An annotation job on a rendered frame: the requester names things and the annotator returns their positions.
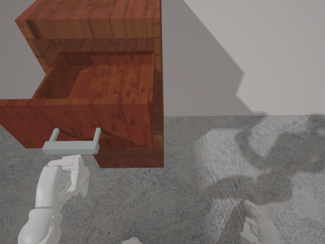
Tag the left robot forearm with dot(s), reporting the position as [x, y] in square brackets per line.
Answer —
[43, 227]

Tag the robot left hand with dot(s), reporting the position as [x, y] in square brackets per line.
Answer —
[69, 172]

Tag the cabinet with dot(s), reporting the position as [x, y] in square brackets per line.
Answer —
[51, 26]

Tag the robot right hand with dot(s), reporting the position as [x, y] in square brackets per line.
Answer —
[264, 231]

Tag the drawer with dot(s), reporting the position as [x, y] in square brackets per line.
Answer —
[83, 90]

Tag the handle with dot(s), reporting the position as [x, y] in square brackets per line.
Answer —
[53, 147]

